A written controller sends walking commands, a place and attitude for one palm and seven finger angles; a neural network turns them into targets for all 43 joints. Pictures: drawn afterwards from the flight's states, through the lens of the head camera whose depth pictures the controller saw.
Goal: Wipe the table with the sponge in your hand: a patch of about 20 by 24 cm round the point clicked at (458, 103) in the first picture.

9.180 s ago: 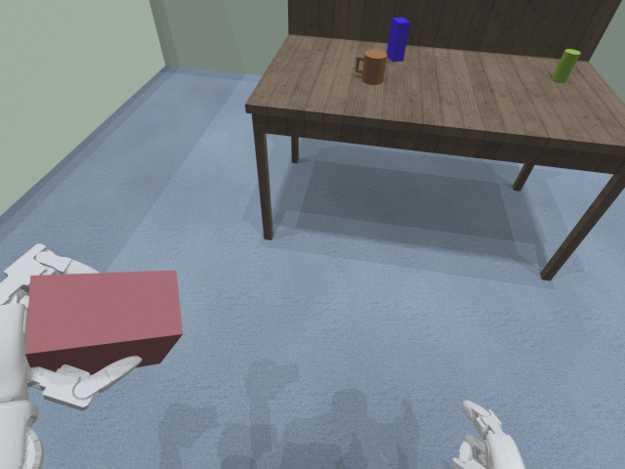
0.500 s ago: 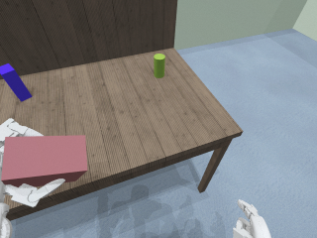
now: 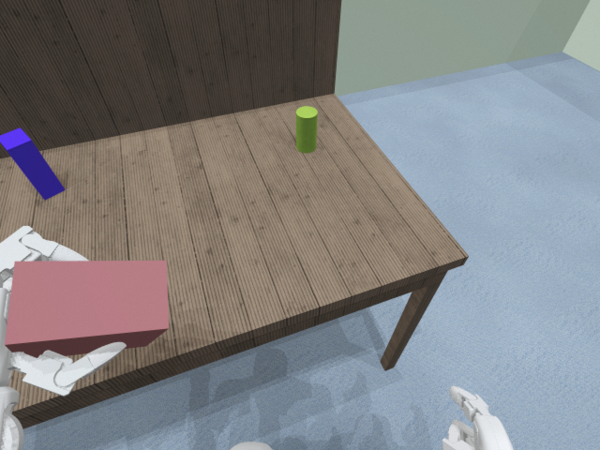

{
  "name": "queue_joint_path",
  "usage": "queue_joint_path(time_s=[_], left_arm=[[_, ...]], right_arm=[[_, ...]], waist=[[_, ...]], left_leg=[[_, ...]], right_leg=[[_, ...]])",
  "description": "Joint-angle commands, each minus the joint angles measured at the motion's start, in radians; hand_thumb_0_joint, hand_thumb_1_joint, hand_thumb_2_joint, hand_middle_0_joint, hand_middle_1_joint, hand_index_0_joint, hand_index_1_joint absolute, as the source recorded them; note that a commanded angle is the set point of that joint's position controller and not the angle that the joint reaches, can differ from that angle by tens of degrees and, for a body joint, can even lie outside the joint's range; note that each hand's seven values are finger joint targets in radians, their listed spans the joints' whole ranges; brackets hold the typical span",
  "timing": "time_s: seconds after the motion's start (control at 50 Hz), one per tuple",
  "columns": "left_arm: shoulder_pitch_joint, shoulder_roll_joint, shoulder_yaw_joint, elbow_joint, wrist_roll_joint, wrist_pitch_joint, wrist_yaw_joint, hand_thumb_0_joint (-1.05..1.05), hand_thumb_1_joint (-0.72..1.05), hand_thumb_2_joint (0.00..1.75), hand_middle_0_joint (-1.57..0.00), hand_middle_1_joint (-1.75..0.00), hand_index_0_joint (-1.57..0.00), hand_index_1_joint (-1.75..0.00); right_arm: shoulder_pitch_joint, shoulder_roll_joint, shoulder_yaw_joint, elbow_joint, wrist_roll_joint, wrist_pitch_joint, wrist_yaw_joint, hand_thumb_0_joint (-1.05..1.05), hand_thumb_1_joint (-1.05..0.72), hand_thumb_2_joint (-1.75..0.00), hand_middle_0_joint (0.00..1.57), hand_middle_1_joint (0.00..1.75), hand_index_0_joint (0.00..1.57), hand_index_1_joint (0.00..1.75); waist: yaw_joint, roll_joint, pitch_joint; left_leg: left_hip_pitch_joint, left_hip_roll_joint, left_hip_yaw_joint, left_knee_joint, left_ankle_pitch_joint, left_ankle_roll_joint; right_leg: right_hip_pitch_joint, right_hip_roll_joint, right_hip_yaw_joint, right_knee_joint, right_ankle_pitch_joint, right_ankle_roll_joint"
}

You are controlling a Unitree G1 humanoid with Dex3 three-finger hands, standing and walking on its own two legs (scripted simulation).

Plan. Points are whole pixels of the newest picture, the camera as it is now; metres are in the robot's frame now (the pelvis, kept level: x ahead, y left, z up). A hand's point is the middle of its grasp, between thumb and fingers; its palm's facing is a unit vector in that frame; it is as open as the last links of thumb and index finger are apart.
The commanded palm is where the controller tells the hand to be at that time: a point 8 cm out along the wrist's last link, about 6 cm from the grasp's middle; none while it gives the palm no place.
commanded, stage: shuffle to correct the standing spot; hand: left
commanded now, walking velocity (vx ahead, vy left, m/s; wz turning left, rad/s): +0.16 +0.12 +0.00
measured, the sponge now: (114, 310) +0.22 +0.20 +0.15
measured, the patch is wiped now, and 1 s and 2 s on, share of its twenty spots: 0.00 0.00 0.00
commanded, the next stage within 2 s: come to a stop and stand still in 0.50 s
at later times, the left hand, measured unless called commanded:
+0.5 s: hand (16, 272) +0.25 +0.31 +0.16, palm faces +0.37 -0.83 -0.43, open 10.4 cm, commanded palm +0.20 +0.34 +0.19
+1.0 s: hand out of the picture +0.27 +0.34 +0.18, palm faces +0.37 -0.79 -0.49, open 10.4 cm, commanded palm +0.20 +0.35 +0.19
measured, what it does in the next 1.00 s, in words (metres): steps on the spot: left foot, then right foot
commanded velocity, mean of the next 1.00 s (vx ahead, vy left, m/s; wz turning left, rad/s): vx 0.10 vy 0.00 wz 0.00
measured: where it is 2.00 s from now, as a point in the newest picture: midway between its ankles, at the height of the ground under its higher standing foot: outside the picture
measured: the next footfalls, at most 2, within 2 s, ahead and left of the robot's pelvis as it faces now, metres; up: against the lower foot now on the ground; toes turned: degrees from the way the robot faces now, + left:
left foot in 0.14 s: +0.09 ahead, +0.17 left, +0.00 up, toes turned +2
right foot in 0.74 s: +0.08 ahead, -0.05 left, +0.00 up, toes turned +2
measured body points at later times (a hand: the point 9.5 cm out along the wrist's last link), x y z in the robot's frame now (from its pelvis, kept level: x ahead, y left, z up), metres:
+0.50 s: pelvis +0.04 +0.07 -0.01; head +0.06 +0.07 +0.44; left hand +0.23 +0.35 +0.19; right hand +0.22 -0.14 -0.09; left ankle +0.05 +0.20 -0.73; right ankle +0.04 -0.07 -0.73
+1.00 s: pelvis +0.04 +0.07 +0.01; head +0.06 +0.09 +0.46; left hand +0.24 +0.38 +0.21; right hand +0.22 -0.15 -0.06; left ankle +0.05 +0.20 -0.73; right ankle +0.05 -0.06 -0.73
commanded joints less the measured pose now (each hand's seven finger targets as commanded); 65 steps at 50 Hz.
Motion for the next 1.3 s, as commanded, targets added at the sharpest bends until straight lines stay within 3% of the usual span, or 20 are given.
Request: queue_joint_path(time_s=[0.0,0.06,0.14,0.18,0.24,0.28,0.32,0.36,0.44,0.5,0.62,0.66,0.76,0.88,0.9,0.92,0.94,1.0,1.14,1.28], left_arm=[[-0.127,0.211,0.165,-0.262,0.008,-0.068,0.039,0.0,0.1,1.3,-1.2,-1.6,-1.2,-1.6],[-0.077,0.169,0.136,-0.271,0.005,-0.056,0.045,0.0,0.1,1.3,-1.2,-1.6,-1.2,-1.6],[-0.06,0.157,0.143,-0.288,0.007,-0.057,0.029,0.0,0.1,1.3,-1.2,-1.6,-1.2,-1.6],[-0.074,0.19,0.181,-0.269,0.019,-0.049,0.027,0.0,0.1,1.3,-1.2,-1.6,-1.2,-1.6],[-0.067,0.176,0.162,-0.242,0.009,-0.038,0.018,0.0,0.1,1.3,-1.2,-1.6,-1.2,-1.6],[-0.071,0.178,0.173,-0.266,-0.004,-0.036,0.021,0.0,0.1,1.3,-1.2,-1.6,-1.2,-1.6],[-0.014,0.14,0.15,-0.287,-0.009,-0.036,0.014,0.0,0.1,1.3,-1.2,-1.6,-1.2,-1.6],[-0.056,0.16,0.152,-0.305,0.011,-0.036,0.012,0.0,0.1,1.3,-1.2,-1.6,-1.2,-1.6],[-0.116,0.149,0.13,-0.25,0.008,-0.014,0.009,0.0,0.1,1.3,-1.2,-1.6,-1.2,-1.6],[-0.082,0.17,0.134,-0.226,-0.01,0.011,0.005,0.0,0.1,1.3,-1.2,-1.6,-1.2,-1.6],[-0.121,0.154,0.123,-0.306,0.0,-0.003,0.008,0.0,0.1,1.3,-1.2,-1.6,-1.2,-1.6],[-0.117,0.152,0.114,-0.296,0.004,0.001,0.005,0.0,0.1,1.3,-1.2,-1.6,-1.2,-1.6],[-0.045,0.139,0.105,-0.279,-0.008,0.011,0.005,0.0,0.1,1.3,-1.2,-1.6,-1.2,-1.6],[-0.018,0.154,0.124,-0.27,-0.022,0.013,0.01,0.0,0.1,1.3,-1.2,-1.6,-1.2,-1.6],[-0.034,0.171,0.132,-0.278,-0.024,0.013,0.012,0.0,0.1,1.3,-1.2,-1.6,-1.2,-1.6],[-1.032,0.895,0.684,-0.369,0.148,-0.061,0.007,0.0,0.1,1.3,-1.2,-1.6,-1.2,-1.6],[-0.452,0.292,0.28,0.206,0.049,-0.025,-0.035,0.0,0.1,1.3,-1.2,-1.6,-1.2,-1.6],[-0.21,0.089,0.058,-0.045,-0.003,-0.059,-0.037,0.0,0.1,1.3,-1.2,-1.6,-1.2,-1.6],[-0.15,0.211,0.145,-0.176,0.005,-0.082,0.003,0.0,0.1,1.3,-1.2,-1.6,-1.2,-1.6],[-0.249,0.215,0.155,-0.169,0.015,-0.129,0.0,0.0,0.1,1.3,-1.2,-1.6,-1.2,-1.6]], right_arm=[[-0.135,-0.095,-0.039,-0.141,0.0,-0.053,-0.008,0.0,-0.9,-0.9,0.2,0.3,0.2,0.3],[-0.142,-0.08,-0.042,-0.145,-0.007,-0.09,-0.028,0.0,-0.9,-0.9,0.2,0.3,0.2,0.3],[-0.124,-0.132,-0.066,-0.181,0.015,-0.113,-0.041,0.0,-0.9,-0.9,0.2,0.3,0.2,0.3],[-0.137,-0.106,-0.045,-0.168,0.012,-0.124,-0.033,0.0,-0.9,-0.9,0.2,0.3,0.2,0.3],[-0.113,-0.088,-0.052,-0.17,0.015,-0.112,-0.022,0.0,-0.9,-0.9,0.2,0.3,0.2,0.3],[-0.114,-0.085,-0.044,-0.163,0.01,-0.105,-0.014,0.0,-0.9,-0.9,0.2,0.3,0.2,0.3],[-0.13,-0.1,-0.04,-0.17,0.005,-0.106,-0.023,0.0,-0.9,-0.9,0.2,0.3,0.2,0.3],[-0.138,-0.091,-0.033,-0.183,0.001,-0.113,-0.022,0.0,-0.9,-0.9,0.2,0.3,0.2,0.3],[-0.141,-0.09,-0.019,-0.173,0.002,-0.125,-0.021,0.0,-0.9,-0.9,0.2,0.3,0.2,0.3],[-0.108,-0.079,-0.028,-0.177,0.01,-0.112,-0.023,0.0,-0.9,-0.9,0.2,0.3,0.2,0.3],[-0.153,-0.081,-0.011,-0.185,-0.005,-0.107,-0.038,0.0,-0.9,-0.9,0.2,0.3,0.2,0.3],[-0.148,-0.077,-0.013,-0.185,-0.014,-0.117,-0.032,0.0,-0.9,-0.9,0.2,0.3,0.2,0.3],[-0.117,-0.092,-0.021,-0.19,-0.005,-0.117,-0.019,0.0,-0.9,-0.9,0.2,0.3,0.2,0.3],[-0.128,-0.093,-0.023,-0.196,-0.004,-0.1,-0.028,0.0,-0.9,-0.9,0.2,0.3,0.2,0.3],[-0.133,-0.094,-0.02,-0.193,-0.001,-0.1,-0.032,0.0,-0.9,-0.9,0.2,0.3,0.2,0.3],[0.085,-0.12,-0.068,-0.145,-0.056,-0.156,-0.037,0.0,-0.9,-0.9,0.2,0.3,0.2,0.3],[-0.013,-0.021,-0.031,-0.11,-0.036,-0.157,-0.027,0.0,-0.9,-0.9,0.2,0.3,0.2,0.3],[-0.071,-0.09,-0.048,-0.178,-0.003,-0.187,0.002,0.0,-0.9,-0.9,0.2,0.3,0.2,0.3],[-0.089,-0.094,-0.03,-0.195,-0.013,-0.206,-0.001,0.0,-0.9,-0.9,0.2,0.3,0.2,0.3],[-0.063,-0.091,-0.024,-0.191,-0.015,-0.229,-0.028,0.0,-0.9,-0.9,0.2,0.3,0.2,0.3]], waist=[[-0.002,-0.059,-0.091],[0.004,-0.073,-0.101],[0.012,0.144,-0.12],[0.031,0.205,-0.101],[0.006,-0.316,-0.109],[-0.005,-0.217,-0.127],[-0.008,0.15,-0.137],[0.004,0.244,-0.141],[0.023,0.117,-0.128],[-0.002,-0.233,-0.102],[0.005,0.231,-0.133],[0.014,0.186,-0.134],[0.005,0.009,-0.183],[0.009,0.068,-0.189],[0.007,0.081,-0.185],[0.05,-0.149,-0.021],[0.036,-0.194,-0.19],[0.038,0.114,-0.231],[0.044,-0.06,-0.109],[0.037,0.061,-0.067]], left_leg=[[0.007,0.135,-0.032,-0.159,0.017,-0.002],[0.287,0.032,0.119,-0.471,0.187,-0.001],[0.286,0.233,-0.225,-0.607,0.356,0.12],[0.162,0.175,-0.11,-0.537,0.319,0.096],[0.072,0.027,0.087,-0.228,0.264,-0.006],[0.17,0.051,0.08,-0.355,0.224,-0.005],[0.355,0.127,-0.065,-0.545,0.406,0.049],[0.421,0.217,-0.164,-0.589,0.601,0.114],[0.194,0.18,-0.054,-0.519,0.424,0.069],[0.109,0.045,0.057,-0.332,0.153,-0.005],[0.37,0.214,-0.181,-0.658,0.515,0.058],[0.384,0.232,-0.137,-0.639,0.681,0.051],[0.262,0.141,-0.034,-0.55,0.638,-0.023],[0.27,0.137,-0.023,-0.601,0.545,-0.026],[0.269,0.135,-0.032,-0.618,0.526,-0.027],[0.098,0.142,0.055,-0.464,0.489,-0.018],[0.235,0.056,0.044,-0.532,0.448,-0.026],[0.333,0.089,0.049,-0.587,0.536,-0.017],[0.164,0.08,0.0,-0.629,0.194,-0.025],[0.093,0.087,-0.019,-0.696,-0.043,-0.005]], right_leg=[[0.037,-0.328,0.293,-0.238,0.16,-0.158],[-0.004,-0.178,0.113,-0.116,0.123,-0.06],[-0.11,0.016,0.03,0.218,-0.128,0.043],[0.041,-0.004,0.016,0.029,-0.027,0.028],[0.179,-0.183,0.237,-0.148,0.374,-0.061],[0.13,-0.202,0.185,-0.097,0.359,-0.062],[-0.017,-0.04,0.041,0.122,0.226,0.018],[-0.149,0.014,0.017,0.228,-0.08,0.037],[0.114,0.006,0.022,-0.099,0.086,0.009],[0.125,-0.159,0.293,-0.221,0.154,-0.091],[-0.059,0.021,0.037,0.107,0.066,0.028],[-0.049,0.007,0.038,0.035,-0.04,0.022],[0.23,-0.033,0.089,-0.144,0.463,-0.002],[0.228,-0.044,0.104,-0.174,0.422,0.01],[0.222,-0.042,0.106,-0.176,0.398,0.011],[0.093,-0.049,0.147,-0.208,0.35,0.008],[0.14,-0.099,0.196,-0.166,0.47,-0.059],[0.196,-0.062,0.158,-0.117,0.421,0.0],[0.121,-0.042,0.15,-0.211,0.081,0.013],[0.106,-0.029,0.164,-0.239,-0.118,0.013]])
